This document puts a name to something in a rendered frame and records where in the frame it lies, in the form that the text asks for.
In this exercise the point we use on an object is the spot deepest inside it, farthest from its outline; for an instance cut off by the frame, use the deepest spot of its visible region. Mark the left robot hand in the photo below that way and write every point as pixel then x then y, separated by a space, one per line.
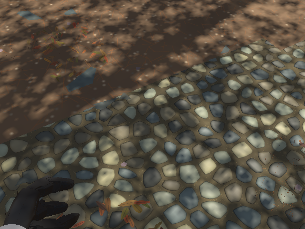
pixel 27 211

